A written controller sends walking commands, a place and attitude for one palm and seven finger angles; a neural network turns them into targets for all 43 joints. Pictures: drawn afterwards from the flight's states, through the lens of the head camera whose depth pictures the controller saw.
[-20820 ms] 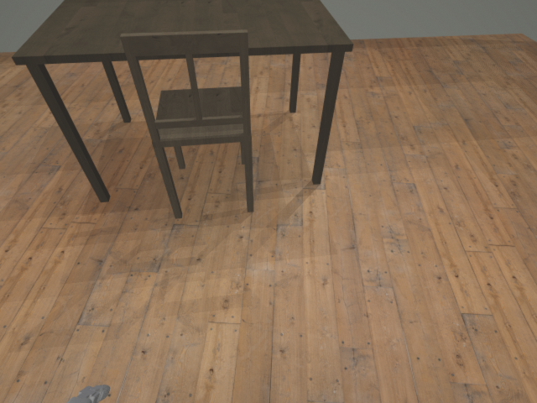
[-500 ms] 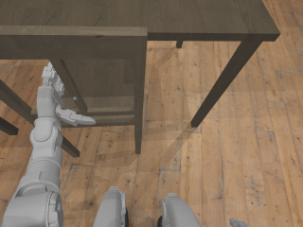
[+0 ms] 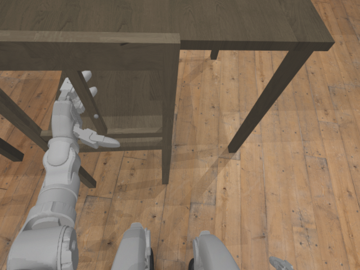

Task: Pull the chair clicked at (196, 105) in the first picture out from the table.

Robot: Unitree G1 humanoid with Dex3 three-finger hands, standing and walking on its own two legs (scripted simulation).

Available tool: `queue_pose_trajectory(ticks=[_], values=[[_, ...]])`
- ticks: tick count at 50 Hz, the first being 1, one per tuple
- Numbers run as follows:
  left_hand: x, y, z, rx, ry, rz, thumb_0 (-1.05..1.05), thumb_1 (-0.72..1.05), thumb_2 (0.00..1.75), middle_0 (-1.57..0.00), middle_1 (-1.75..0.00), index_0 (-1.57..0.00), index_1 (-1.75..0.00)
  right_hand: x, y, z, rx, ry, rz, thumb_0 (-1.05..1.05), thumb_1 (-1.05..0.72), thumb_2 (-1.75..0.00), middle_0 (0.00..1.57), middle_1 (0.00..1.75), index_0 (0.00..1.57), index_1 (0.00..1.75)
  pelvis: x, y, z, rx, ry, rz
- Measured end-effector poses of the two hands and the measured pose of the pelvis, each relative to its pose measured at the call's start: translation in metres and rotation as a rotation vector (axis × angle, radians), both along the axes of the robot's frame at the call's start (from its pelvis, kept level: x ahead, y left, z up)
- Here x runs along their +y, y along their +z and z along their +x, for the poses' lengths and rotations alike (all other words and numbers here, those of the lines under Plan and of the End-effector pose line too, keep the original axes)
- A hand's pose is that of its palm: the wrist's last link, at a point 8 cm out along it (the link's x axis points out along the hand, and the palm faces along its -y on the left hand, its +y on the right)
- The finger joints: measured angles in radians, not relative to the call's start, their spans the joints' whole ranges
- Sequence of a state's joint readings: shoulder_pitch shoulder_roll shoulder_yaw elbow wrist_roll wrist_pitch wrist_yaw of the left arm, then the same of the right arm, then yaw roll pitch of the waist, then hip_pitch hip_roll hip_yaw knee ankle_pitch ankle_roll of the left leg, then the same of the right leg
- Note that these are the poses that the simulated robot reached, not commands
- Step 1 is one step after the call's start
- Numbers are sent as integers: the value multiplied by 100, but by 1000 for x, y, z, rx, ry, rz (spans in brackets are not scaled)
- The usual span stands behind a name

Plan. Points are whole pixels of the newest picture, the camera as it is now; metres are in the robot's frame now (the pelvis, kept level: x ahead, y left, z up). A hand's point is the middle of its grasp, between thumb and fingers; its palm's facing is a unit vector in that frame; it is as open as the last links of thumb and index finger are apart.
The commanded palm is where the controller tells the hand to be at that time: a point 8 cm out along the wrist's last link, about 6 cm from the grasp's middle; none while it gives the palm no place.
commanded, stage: hook a spindle and tug to test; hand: left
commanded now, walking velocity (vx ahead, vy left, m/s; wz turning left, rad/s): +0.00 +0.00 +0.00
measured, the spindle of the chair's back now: (90, 105) +0.47 +0.20 +0.02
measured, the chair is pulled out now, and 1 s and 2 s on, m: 0.00 0.03 0.15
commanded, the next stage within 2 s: step backward, pulling the chair out in 1.16 s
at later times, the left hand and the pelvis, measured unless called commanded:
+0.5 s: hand (97, 115) +0.44 +0.18 +0.03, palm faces +0.06 -1.00 -0.03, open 6.1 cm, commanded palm +0.41 +0.22 +0.03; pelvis +0.00 +0.00 +0.00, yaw +0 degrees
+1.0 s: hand (98, 126) +0.42 +0.17 +0.03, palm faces +0.07 -1.00 -0.02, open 5.4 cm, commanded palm +0.38 +0.22 +0.03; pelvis +0.02 +0.00 +0.01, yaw +0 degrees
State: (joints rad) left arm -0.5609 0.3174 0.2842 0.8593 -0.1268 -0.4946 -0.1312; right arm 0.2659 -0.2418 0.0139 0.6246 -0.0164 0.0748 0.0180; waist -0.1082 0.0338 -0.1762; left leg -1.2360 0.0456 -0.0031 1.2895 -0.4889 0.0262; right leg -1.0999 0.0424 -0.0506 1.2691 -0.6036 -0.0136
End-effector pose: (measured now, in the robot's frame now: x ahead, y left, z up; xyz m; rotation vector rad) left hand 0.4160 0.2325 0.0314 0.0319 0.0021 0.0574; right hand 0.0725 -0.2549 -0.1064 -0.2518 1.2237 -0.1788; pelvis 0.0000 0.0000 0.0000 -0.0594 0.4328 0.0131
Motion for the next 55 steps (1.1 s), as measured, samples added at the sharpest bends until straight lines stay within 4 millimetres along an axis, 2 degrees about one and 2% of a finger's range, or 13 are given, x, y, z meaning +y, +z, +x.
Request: queue_pose_trajectory(ticks=[7, 15, 20, 29, 40, 55], values=[[-1, -1, -2, -3, 4, 1, -1, -36, 36, -33, -93, -34, -93, -1, -1, -2, 4, 5, -2, 1, -90, -90, 21, 29, 20, 30, -1, -1, -2, -3, 3, -1], [-3, -1, 1, -7, 0, 2, -1, 0, 51, -45, -130, -45, -129, -6, -1, -5, 10, 2, -15, 1, -90, -90, 21, 29, 20, 30, -2, -2, -3, -1, 3, -1], [-3, -1, 1, -3, 7, -2, 0, 26, 63, -48, -139, -48, -139, -8, -1, -6, 12, -4, -16, 1, -90, -90, 20, 29, 20, 30, -3, -2, -3, -1, 1, 1], [-4, -1, 1, 0, 9, -5, 1, 70, 81, -47, -141, -47, -142, -8, 2, -5, 7, -16, -11, 1, -90, -90, 20, 29, 20, 30, -4, 0, 0, -1, -5, 4], [-7, 0, -7, 8, 20, -10, 1, 74, 79, -44, -142, -41, -144, -5, 6, 8, -16, -17, 14, 1, -90, -90, 20, 29, 20, 30, -4, 6, 9, -2, -13, 11], [-8, 0, -35, 6, 7, -7, 1, 74, 79, -44, -142, -41, -145, -3, 11, 45, -96, 25, 25, 1, -90, -90, 20, 29, 20, 30, -5, 10, 18, -13, -9, 17]])
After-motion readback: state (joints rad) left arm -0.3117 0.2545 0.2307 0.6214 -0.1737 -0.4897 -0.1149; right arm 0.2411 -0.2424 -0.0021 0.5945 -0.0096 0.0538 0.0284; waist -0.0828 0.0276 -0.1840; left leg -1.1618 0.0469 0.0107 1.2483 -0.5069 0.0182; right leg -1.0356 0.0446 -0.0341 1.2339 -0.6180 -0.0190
